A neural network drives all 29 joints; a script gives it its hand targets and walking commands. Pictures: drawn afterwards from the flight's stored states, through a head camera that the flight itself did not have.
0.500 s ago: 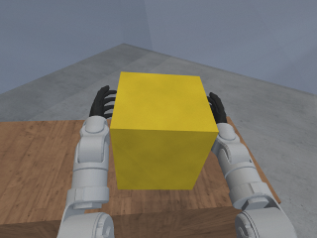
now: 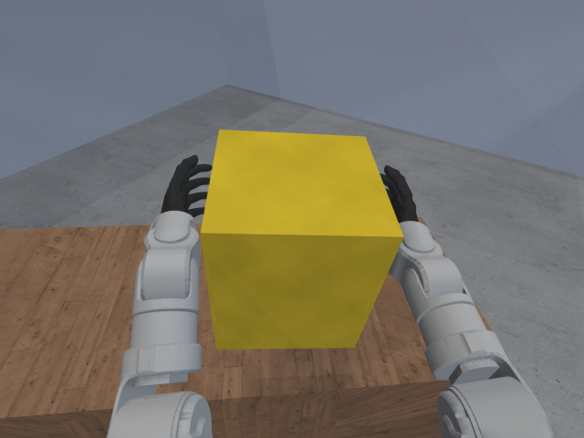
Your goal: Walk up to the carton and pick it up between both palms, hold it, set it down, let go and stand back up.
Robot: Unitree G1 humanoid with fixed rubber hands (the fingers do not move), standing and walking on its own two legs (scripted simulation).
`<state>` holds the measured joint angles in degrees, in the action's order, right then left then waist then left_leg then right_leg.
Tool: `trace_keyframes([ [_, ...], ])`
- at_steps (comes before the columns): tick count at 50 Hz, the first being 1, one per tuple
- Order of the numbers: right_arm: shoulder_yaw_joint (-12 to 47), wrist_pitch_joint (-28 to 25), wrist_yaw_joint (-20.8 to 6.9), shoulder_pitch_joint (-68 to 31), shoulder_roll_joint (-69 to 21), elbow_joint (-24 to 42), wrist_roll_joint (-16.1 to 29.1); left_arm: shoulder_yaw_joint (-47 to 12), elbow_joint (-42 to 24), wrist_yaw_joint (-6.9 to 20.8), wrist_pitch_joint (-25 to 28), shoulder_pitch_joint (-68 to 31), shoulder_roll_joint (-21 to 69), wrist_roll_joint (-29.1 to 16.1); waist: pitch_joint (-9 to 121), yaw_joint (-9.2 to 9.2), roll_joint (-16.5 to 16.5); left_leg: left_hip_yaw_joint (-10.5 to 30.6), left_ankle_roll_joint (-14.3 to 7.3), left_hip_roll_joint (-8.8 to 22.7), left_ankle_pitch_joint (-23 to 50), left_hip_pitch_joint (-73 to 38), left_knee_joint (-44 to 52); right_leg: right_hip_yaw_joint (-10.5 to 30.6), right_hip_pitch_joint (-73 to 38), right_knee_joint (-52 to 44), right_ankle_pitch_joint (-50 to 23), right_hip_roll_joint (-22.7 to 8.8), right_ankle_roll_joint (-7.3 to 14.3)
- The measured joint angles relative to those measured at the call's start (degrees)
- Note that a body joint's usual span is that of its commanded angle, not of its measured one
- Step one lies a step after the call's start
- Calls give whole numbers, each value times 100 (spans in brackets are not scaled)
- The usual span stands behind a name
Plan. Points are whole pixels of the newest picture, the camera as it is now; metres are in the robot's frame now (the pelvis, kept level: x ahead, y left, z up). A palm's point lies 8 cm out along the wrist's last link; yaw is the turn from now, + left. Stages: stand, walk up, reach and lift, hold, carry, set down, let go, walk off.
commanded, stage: hold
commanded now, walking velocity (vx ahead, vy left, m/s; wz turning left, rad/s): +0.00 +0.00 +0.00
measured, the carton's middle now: (290, 243) +0.36 +0.00 +0.12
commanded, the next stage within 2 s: none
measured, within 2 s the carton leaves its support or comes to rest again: neither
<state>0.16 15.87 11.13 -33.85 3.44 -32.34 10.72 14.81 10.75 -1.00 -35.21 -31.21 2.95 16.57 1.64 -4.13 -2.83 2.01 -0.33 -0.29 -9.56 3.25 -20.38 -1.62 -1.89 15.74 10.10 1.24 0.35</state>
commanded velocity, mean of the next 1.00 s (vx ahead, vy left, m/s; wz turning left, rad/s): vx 0.00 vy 0.00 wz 0.00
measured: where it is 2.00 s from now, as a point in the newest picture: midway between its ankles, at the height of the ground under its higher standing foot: outside the picture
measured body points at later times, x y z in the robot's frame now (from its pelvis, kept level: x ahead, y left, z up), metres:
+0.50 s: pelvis -0.01 +0.00 +0.00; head -0.08 +0.03 +0.44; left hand +0.36 +0.16 +0.20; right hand +0.36 -0.15 +0.18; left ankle +0.03 +0.11 -0.75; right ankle -0.01 -0.11 -0.75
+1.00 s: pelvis +0.00 +0.00 +0.00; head -0.07 +0.03 +0.44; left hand +0.36 +0.16 +0.19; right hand +0.37 -0.14 +0.18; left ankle +0.03 +0.11 -0.75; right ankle -0.01 -0.11 -0.75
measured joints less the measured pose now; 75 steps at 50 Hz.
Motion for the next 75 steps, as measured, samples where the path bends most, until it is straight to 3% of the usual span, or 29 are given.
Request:
trace_keyframes([
  [6, 101, 133, 70, -20, 6, 153, 116, 33, -273, 43, -155, 96, -6, -10, -34, -17, -27, 30, 13, 8, -4, -53, -29, -29, -72, 5, -2, 11, 10],
  [24, -323, 259, -71, -379, -137, -194, -169, 196, 145, 114, -301, -402, -60, 103, 11, 32, 11, 7, -6, -21, 148, 51, 92, -12, 120, 65, -60, -23, 9],
  [52, 72, 311, 78, -81, -50, 257, 135, 56, -526, 158, -461, 65, -43, 89, -58, -23, -46, 58, 17, -12, -37, -78, -45, -61, -108, 22, 46, -7, 8],
  [75, 59, 294, 83, -121, -16, 252, 81, 91, -411, 152, -415, -71, -35, 64, -28, 18, 4, 7, 15, 10, 8, -33, 12, -11, -24, 11, 6, 9, 15],
])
